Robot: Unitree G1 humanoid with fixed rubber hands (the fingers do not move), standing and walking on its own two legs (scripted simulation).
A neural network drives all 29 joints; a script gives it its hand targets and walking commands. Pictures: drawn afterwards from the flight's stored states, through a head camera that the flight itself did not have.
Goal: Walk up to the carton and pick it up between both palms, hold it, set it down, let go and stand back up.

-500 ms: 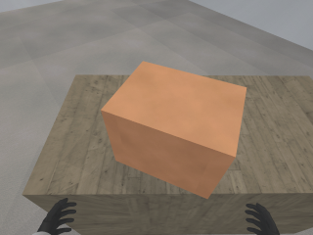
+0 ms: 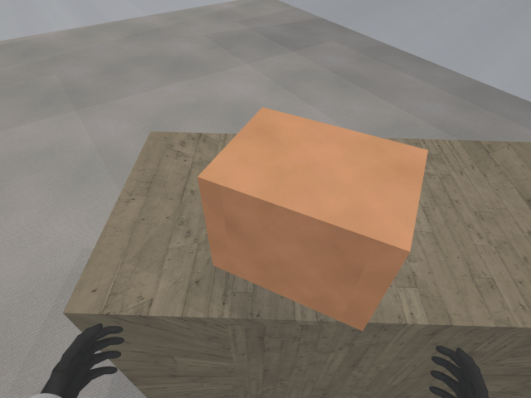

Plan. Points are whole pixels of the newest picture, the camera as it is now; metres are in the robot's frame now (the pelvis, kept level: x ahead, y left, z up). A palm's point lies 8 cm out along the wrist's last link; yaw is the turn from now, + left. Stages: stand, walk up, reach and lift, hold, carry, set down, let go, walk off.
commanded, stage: reach and lift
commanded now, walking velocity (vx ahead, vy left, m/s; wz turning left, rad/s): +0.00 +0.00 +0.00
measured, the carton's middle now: (309, 213) +0.45 -0.05 +0.01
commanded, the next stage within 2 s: none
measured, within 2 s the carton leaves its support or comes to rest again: neither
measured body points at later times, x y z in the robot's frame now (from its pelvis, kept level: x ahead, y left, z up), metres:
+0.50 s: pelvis +0.02 +0.02 +0.00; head +0.03 +0.04 +0.45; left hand +0.18 +0.30 +0.02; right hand +0.18 -0.22 +0.00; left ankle -0.02 +0.11 -0.74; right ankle +0.03 -0.16 -0.74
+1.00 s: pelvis +0.03 +0.00 +0.00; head +0.04 +0.01 +0.45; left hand +0.24 +0.28 +0.04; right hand +0.21 -0.24 +0.04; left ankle -0.02 +0.11 -0.74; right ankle +0.03 -0.16 -0.74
